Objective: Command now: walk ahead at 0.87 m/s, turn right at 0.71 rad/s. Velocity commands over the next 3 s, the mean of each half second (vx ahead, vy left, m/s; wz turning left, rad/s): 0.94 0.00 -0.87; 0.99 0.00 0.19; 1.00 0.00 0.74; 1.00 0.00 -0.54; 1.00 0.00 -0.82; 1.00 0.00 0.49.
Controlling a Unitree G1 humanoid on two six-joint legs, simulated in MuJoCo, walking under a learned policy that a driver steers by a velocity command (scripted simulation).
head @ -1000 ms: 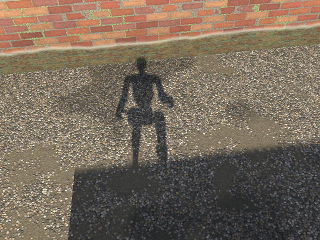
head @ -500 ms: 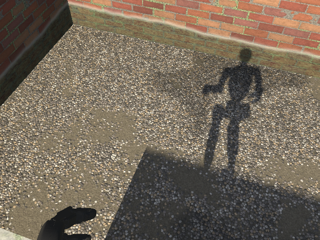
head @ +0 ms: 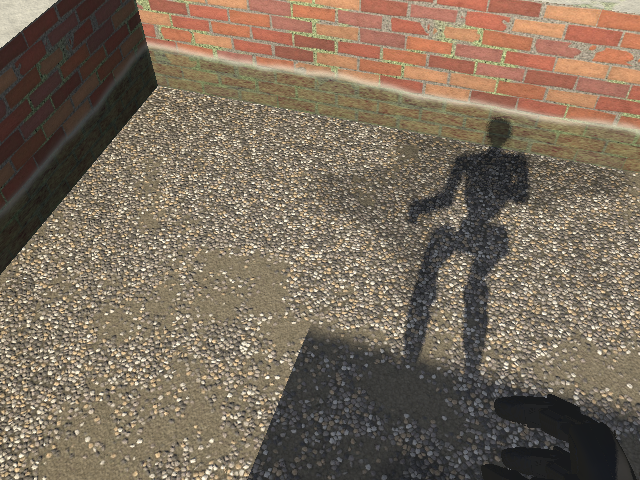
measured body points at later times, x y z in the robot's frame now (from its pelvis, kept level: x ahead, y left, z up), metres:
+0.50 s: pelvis -0.05 +0.02 -0.02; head -0.04 -0.02 +0.43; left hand +0.26 +0.12 -0.06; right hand +0.04 -0.27 -0.11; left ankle +0.02 +0.11 -0.72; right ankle -0.01 -0.08 -0.72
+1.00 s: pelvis -0.10 +0.02 -0.01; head -0.08 +0.03 +0.44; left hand +0.23 +0.13 -0.03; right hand -0.05 -0.25 -0.10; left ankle -0.09 +0.13 -0.72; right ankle -0.02 -0.10 -0.70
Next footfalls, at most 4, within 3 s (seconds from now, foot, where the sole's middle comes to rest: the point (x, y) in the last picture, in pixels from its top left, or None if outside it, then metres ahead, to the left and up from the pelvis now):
0.92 left None -0.05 0.11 -0.76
1.12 right None -0.03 -0.11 -0.76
1.46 left None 0.02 0.16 -0.76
1.88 right None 0.01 -0.01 -0.76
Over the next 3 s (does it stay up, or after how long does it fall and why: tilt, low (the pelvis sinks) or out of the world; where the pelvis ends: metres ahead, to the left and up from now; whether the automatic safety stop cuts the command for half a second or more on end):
stays up -0.04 0.03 0.00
